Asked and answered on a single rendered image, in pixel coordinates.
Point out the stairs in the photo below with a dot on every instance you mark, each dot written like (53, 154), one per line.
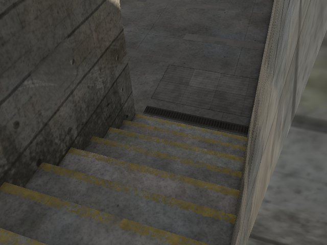
(150, 182)

